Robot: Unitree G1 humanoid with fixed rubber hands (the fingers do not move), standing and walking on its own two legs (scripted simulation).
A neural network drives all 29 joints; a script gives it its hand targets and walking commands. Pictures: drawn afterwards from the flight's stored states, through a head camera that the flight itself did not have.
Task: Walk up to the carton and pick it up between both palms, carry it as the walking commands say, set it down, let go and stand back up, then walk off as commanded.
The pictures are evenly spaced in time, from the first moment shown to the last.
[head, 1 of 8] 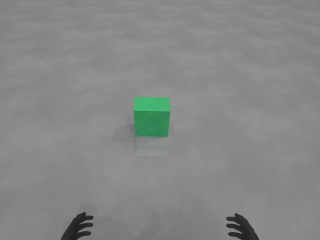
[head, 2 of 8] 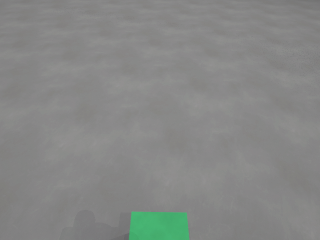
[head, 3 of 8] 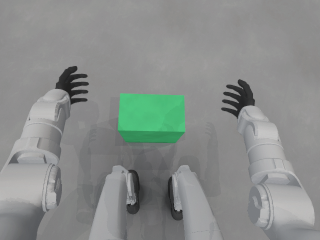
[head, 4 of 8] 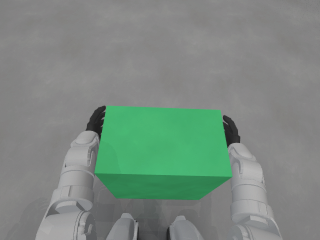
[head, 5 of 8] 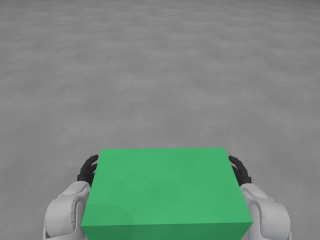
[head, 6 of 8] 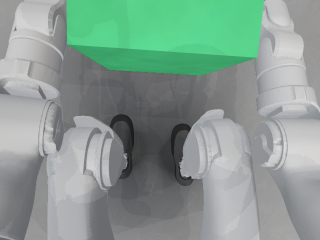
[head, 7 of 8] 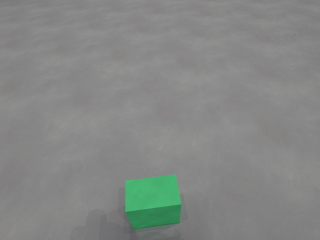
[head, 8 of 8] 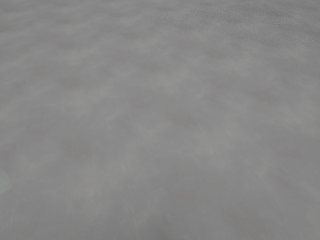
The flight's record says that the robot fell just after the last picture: no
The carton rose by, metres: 0.66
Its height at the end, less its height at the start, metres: +0.00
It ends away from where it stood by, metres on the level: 0.94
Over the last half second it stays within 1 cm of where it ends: yes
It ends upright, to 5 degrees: yes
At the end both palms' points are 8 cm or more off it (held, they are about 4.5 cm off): yes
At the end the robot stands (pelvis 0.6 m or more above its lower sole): yes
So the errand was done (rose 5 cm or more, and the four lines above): yes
